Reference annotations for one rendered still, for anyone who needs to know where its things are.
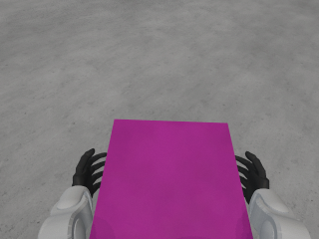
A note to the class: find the robot left hand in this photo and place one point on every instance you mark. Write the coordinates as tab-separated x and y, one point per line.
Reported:
84	170

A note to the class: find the robot right hand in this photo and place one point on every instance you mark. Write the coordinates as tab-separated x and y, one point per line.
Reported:
256	175

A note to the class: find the carton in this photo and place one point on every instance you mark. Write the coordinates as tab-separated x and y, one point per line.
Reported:
168	179

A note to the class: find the left robot forearm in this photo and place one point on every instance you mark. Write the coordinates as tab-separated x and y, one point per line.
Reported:
70	217

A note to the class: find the right robot forearm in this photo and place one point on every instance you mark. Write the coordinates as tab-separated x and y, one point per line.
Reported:
272	218

